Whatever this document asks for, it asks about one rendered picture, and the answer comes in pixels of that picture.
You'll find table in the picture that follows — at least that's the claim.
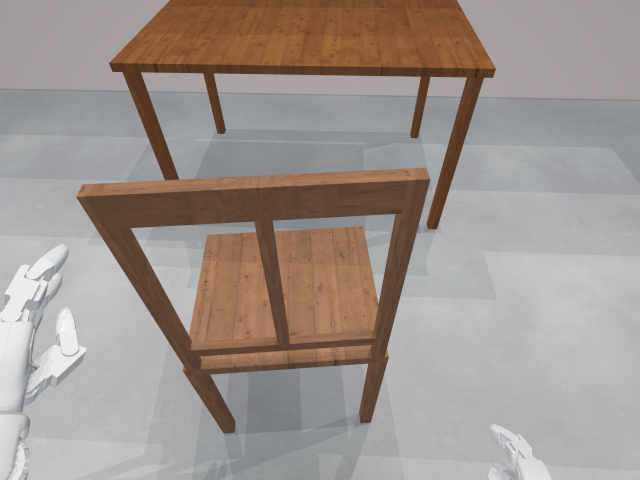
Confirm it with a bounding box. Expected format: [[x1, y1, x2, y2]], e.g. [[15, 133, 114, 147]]
[[109, 0, 496, 229]]

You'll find robot right hand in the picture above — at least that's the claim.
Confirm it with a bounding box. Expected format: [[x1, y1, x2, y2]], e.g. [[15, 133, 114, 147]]
[[487, 424, 552, 480]]

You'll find robot left forearm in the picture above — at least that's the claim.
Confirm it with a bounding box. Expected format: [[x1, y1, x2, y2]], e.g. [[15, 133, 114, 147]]
[[0, 411, 31, 480]]

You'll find chair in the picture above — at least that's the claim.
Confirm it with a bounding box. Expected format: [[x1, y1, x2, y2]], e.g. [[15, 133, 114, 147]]
[[76, 168, 430, 434]]

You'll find robot left hand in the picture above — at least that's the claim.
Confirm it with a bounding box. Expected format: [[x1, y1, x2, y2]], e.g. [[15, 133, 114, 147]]
[[0, 244, 86, 413]]

